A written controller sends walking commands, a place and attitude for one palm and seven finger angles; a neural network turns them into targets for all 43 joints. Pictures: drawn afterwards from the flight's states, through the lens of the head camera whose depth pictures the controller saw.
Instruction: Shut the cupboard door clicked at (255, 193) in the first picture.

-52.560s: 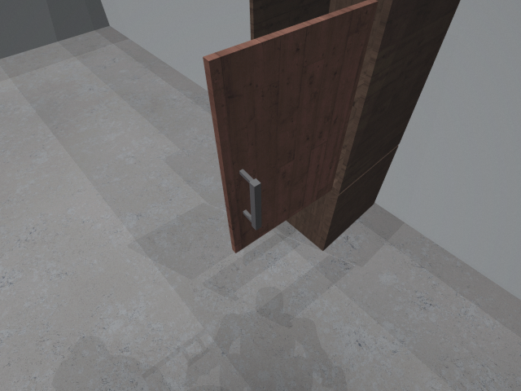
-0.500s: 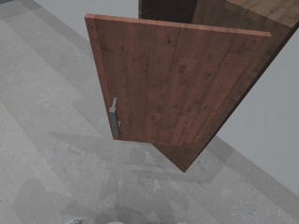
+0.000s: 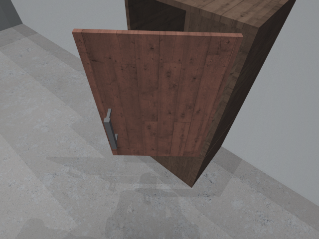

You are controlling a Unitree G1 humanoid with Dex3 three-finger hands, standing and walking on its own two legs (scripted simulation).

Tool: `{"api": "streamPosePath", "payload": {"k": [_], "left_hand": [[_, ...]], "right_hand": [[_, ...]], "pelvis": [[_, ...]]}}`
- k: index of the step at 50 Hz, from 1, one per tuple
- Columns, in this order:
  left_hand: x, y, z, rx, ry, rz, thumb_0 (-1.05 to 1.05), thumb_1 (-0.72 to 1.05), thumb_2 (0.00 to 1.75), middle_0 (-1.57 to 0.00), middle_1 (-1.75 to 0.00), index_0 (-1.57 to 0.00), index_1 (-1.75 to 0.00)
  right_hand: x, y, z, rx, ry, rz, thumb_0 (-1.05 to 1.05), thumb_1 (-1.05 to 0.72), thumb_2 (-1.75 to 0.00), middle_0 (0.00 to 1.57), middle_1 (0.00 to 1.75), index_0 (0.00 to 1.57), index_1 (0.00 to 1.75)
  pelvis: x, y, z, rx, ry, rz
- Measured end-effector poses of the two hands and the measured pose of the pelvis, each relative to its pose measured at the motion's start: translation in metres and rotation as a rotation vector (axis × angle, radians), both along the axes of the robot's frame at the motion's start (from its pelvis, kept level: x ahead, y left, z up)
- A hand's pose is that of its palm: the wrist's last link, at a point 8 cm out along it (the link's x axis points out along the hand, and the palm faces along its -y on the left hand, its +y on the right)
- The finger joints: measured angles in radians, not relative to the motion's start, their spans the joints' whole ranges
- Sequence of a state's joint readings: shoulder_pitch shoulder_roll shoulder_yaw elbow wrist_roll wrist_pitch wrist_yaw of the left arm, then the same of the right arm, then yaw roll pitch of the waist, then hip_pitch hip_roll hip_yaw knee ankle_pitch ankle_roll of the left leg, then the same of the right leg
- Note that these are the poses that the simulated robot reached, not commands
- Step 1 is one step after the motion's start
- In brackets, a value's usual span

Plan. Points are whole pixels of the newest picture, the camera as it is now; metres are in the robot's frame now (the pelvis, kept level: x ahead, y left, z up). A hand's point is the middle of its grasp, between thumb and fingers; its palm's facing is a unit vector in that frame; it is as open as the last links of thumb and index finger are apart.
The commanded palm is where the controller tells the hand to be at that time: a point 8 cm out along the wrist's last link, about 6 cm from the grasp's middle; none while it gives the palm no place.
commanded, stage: come to a stop and stand still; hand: left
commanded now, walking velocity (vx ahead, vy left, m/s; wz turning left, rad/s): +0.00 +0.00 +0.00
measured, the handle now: (112, 129) +0.48 +0.19 -0.10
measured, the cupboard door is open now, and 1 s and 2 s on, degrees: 39 39 39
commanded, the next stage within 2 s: look again from close up in 0.44 s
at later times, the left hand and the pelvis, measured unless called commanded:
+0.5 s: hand out of the picture +0.00 +0.12 -0.17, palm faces +0.06 -0.98 -0.16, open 7.3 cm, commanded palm none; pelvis +0.01 -0.03 +0.01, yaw +1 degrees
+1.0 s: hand out of the picture +0.04 +0.24 -0.17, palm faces +0.06 -0.96 -0.26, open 7.4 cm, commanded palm none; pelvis +0.00 +0.02 +0.00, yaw +1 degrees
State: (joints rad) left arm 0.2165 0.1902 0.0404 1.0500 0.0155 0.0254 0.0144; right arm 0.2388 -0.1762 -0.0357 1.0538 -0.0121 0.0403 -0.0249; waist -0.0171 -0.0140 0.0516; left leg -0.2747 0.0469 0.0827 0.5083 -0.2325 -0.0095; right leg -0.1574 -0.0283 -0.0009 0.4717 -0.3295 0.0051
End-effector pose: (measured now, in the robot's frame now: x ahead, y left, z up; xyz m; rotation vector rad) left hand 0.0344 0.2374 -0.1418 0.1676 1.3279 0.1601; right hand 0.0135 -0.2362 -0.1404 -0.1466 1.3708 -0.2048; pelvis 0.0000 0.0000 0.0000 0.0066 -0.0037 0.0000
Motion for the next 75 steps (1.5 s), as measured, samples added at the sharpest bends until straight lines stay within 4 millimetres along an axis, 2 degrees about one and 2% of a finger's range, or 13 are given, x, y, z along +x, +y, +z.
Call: {"api": "streamPosePath", "payload": {"k": [2,10,19,27,30,35,41,44,48,54,63,68,75], "left_hand": [[-0.001,-0.013,0.003,-0.010,0.002,-0.010,0.00,0.91,0.90,-0.19,-0.30,-0.19,-0.30],[-0.010,-0.033,0.004,-0.005,0.011,0.006,0.00,0.94,0.90,-0.20,-0.30,-0.20,-0.30],[-0.033,-0.052,0.001,-0.030,0.079,0.040,0.00,0.93,0.90,-0.20,-0.30,-0.20,-0.30],[-0.042,-0.065,-0.002,-0.063,0.121,0.069,0.00,0.91,0.90,-0.20,-0.30,-0.20,-0.30],[-0.040,-0.061,-0.002,-0.053,0.099,0.046,0.00,0.91,0.90,-0.20,-0.30,-0.20,-0.30],[-0.030,-0.037,-0.002,-0.005,0.031,0.060,0.00,0.91,0.90,-0.20,-0.30,-0.20,-0.30],[-0.017,-0.003,-0.006,0.022,-0.035,0.053,0.00,0.91,0.90,-0.20,-0.30,-0.20,-0.30],[-0.013,0.014,-0.005,0.033,-0.062,0.038,0.00,0.91,0.90,-0.20,-0.30,-0.20,-0.30],[-0.009,0.036,-0.002,0.048,-0.094,0.019,0.00,0.91,0.90,-0.20,-0.30,-0.20,-0.30],[-0.013,0.062,0.006,0.071,-0.115,-0.005,0.00,0.91,0.90,-0.20,-0.30,-0.20,-0.30],[-0.043,0.082,0.011,0.093,-0.058,-0.016,0.00,0.91,0.90,-0.20,-0.30,-0.20,-0.30],[-0.073,0.066,0.008,0.062,0.028,-0.006,0.00,0.91,0.90,-0.19,-0.30,-0.19,-0.30],[-0.119,0.022,0.000,-0.019,0.147,0.036,0.00,0.91,0.90,-0.19,-0.30,-0.19,-0.30]], "right_hand": [[-0.013,-0.006,-0.002,0.012,0.026,-0.009,0.00,-0.91,-0.90,0.20,0.29,0.20,0.30],[-0.047,-0.012,-0.002,0.044,0.106,-0.020,0.01,-0.91,-0.90,0.20,0.29,0.19,0.30],[-0.048,-0.011,-0.002,0.063,0.147,-0.006,0.01,-0.90,-0.90,0.20,0.29,0.20,0.30],[-0.019,-0.010,-0.001,0.053,0.107,0.019,0.00,-0.90,-0.90,0.20,0.29,0.20,0.30],[0.000,-0.013,-0.003,0.046,0.052,0.044,0.00,-0.90,-0.90,0.20,0.29,0.20,0.30],[0.041,-0.015,-0.006,0.011,-0.066,0.068,0.01,-0.91,-0.90,0.20,0.29,0.20,0.30],[0.087,-0.003,0.007,-0.022,-0.210,0.100,0.01,-0.91,-0.90,0.20,0.29,0.19,0.30],[0.100,0.003,0.015,-0.036,-0.265,0.118,0.01,-0.90,-0.90,0.20,0.29,0.20,0.30],[0.104,0.011,0.024,-0.050,-0.303,0.140,0.01,-0.90,-0.90,0.20,0.29,0.20,0.30],[0.086,0.016,0.029,-0.064,-0.290,0.156,0.01,-0.90,-0.90,0.20,0.29,0.20,0.30],[0.033,0.014,0.024,-0.070,-0.178,0.128,0.01,-0.90,-0.90,0.20,0.30,0.20,0.30],[-0.001,0.019,0.015,-0.040,-0.095,0.084,0.01,-0.90,-0.90,0.20,0.29,0.20,0.30],[-0.037,0.022,0.004,0.000,-0.002,0.036,0.01,-0.90,-0.90,0.20,0.29,0.20,0.30]], "pelvis": [[0.000,-0.005,0.002,-0.005,-0.004,0.008],[0.002,-0.026,0.005,0.000,-0.025,0.013],[0.006,-0.035,0.006,-0.004,-0.022,0.021],[0.015,-0.034,0.006,-0.002,-0.017,0.023],[0.016,-0.032,0.003,-0.008,-0.006,0.031],[0.020,-0.020,-0.004,-0.013,-0.005,0.038],[0.018,-0.003,-0.007,-0.008,-0.025,0.028],[0.012,0.006,-0.007,-0.014,-0.033,0.021],[0.001,0.017,-0.005,-0.019,-0.038,0.019],[-0.015,0.030,-0.002,-0.020,-0.040,0.020],[-0.032,0.041,0.001,-0.015,-0.032,0.023],[-0.034,0.038,0.003,-0.015,-0.027,0.016],[-0.032,0.024,0.001,-0.014,-0.028,0.005]]}}
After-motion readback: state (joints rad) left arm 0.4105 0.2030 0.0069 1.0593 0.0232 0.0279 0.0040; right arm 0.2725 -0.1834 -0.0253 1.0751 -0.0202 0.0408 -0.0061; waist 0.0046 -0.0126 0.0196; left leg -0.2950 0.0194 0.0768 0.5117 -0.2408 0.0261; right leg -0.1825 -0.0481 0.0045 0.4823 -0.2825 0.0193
